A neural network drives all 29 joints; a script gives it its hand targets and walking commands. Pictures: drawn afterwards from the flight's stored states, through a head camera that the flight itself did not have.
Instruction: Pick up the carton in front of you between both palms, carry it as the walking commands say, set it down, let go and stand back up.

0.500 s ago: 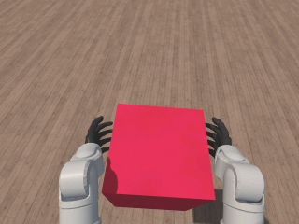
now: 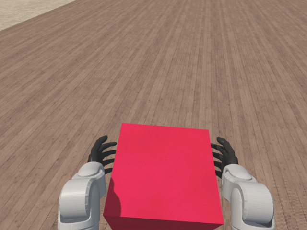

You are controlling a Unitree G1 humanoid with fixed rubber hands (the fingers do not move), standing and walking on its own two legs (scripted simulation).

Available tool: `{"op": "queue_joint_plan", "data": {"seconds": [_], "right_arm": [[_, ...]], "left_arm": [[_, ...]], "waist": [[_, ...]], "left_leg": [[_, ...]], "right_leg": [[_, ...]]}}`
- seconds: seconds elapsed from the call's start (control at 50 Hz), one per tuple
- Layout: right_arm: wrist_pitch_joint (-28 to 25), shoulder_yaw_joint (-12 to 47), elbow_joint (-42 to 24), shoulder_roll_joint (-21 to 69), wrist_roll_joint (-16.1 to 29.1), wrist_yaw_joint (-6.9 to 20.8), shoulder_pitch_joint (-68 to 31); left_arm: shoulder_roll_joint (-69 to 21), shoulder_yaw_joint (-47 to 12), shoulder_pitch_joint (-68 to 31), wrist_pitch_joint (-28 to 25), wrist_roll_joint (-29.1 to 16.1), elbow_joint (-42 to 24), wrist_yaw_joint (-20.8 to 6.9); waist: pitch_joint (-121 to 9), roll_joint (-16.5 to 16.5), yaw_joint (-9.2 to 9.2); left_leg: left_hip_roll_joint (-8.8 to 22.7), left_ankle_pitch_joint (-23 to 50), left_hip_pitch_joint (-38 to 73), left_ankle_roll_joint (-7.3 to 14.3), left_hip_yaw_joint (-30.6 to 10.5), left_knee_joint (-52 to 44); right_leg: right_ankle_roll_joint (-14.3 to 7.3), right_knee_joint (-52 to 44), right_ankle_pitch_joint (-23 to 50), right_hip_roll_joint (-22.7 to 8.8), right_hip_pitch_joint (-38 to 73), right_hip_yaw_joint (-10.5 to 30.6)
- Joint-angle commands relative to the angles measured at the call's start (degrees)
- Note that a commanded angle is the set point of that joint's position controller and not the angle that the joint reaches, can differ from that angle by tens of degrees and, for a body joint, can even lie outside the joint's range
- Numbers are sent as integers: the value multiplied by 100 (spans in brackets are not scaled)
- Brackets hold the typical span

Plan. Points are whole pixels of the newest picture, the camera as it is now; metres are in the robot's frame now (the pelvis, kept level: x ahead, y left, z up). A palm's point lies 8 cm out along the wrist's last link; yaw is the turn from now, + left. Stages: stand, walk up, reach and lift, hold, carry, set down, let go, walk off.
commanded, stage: carry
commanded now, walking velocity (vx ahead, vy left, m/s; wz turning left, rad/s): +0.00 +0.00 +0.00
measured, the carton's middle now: (159, 185) +0.25 +0.01 +0.02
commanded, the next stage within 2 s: hold in 1.86 s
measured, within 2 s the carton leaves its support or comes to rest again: neither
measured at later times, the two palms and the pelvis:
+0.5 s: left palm (108, 147) +0.32 +0.15 +0.07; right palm (220, 153) +0.32 -0.15 +0.07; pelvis +0.06 +0.01 +0.00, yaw -2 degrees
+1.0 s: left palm (110, 162) +0.31 +0.15 +0.03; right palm (219, 166) +0.30 -0.15 +0.03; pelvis +0.01 +0.01 +0.00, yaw -2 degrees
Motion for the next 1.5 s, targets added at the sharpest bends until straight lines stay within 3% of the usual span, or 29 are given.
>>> {"op": "queue_joint_plan", "data": {"seconds": [0.0, 0.04, 0.08, 0.16, 0.24, 0.36, 0.46, 0.52, 0.62, 0.84, 0.94, 1.08, 1.48], "right_arm": [[55, 3568, -168, 4890, 1928, 1068, -2295], [128, 3464, 56, 4797, 1941, 1084, -2171], [140, 3449, 145, 4802, 1978, 1096, -2175], [103, 3590, 60, 5060, 2109, 1129, -2393], [-11, 3728, 40, 5223, 2131, 1186, -2469], [-350, 3738, 371, 5151, 1916, 1347, -2485], [-797, 3564, 817, 5053, 1691, 1481, -2531], [-1083, 3429, 1117, 5065, 1557, 1545, -2556], [-1599, 3186, 1612, 5088, 1313, 1653, -2788], [-2923, 2123, 3527, 5112, 538, 1919, -3249], [-3413, 2011, 3957, 5308, 401, 2023, -3541], [-3251, 2460, 3553, 5541, 632, 2002, -3369], [-3049, 2387, 3522, 5426, 612, 1974, -3236]], "left_arm": [[-4874, -3834, -2531, 124, -2133, -525, -1211], [-4776, -3784, -2463, 202, -2075, -284, -1187], [-4800, -3750, -2409, 224, -2048, -179, -1172], [-5056, -3731, -2436, 172, -2025, -102, -1178], [-5207, -3731, -2372, 48, -1960, -17, -1233], [-5128, -3723, -2363, -312, -1760, 310, -1396], [-5075, -3573, -2458, -759, -1564, 766, -1539], [-5092, -3452, -2491, -1034, -1432, 1066, -1617], [-5113, -3204, -2650, -1557, -1199, 1538, -1717], [-5108, -2290, -3343, -2920, -546, 3159, -1938], [-5284, -2191, -3713, -3416, -434, 3536, -2032], [-5490, -2614, -3575, -3246, -644, 3172, -2021], [-5361, -2546, -3502, -3055, -634, 3067, -1992]], "waist": [[-1003, 479, -89], [-986, 237, -108], [-1198, 311, -117], [-1516, 243, -123], [-1579, 119, -133], [-1526, -105, -143], [-1436, -52, -148], [-1427, -82, -154], [-1198, -73, -147], [-1004, -34, -145], [-1102, -15, -145], [-1290, -9, -146], [-1185, -37, -147]], "left_leg": [[964, 1871, 975, 70, -780, -295], [885, 2628, 963, 89, -686, -159], [803, 3370, 1154, 90, -651, 36], [747, 4117, 1465, 134, -582, 281], [653, 4002, 1385, 142, -525, 436], [486, 3088, 1054, 90, -445, 533], [523, 2898, 1081, 124, -497, 526], [533, 2389, 958, 155, -520, 560], [559, 1698, 852, 142, -566, 336], [561, 735, 750, 141, -636, -27], [559, 607, 788, 130, -644, -78], [568, 770, 860, 116, -645, -34], [563, 580, 725, 86, -634, -57]], "right_leg": [[260, -422, 994, -696, 94, 535], [285, -157, 1766, -759, 251, 546], [311, 47, 2354, -717, 322, 528], [348, 187, 2480, -613, 299, 481], [341, 213, 2843, -578, 425, 482], [275, 269, 3564, -652, 623, 553], [241, 243, 3226, -667, 515, 587], [204, 212, 3072, -710, 550, 625], [138, 61, 2144, -728, 338, 659], [47, -264, 966, -701, 99, 766], [31, -297, 796, -689, 76, 787], [29, -227, 963, -682, 105, 777], [-11, -276, 910, -689, -42, 815]]}}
